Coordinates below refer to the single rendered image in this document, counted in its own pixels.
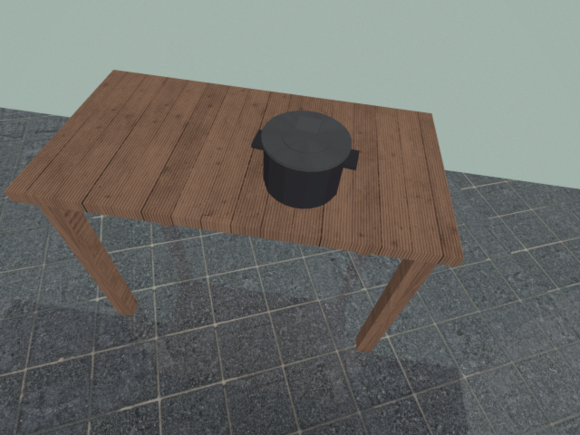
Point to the lid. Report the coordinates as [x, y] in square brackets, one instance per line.
[332, 147]

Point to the table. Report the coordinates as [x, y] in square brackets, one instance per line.
[178, 152]

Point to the pot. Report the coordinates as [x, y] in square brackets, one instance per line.
[301, 189]

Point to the knob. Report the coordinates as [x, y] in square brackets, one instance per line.
[307, 128]

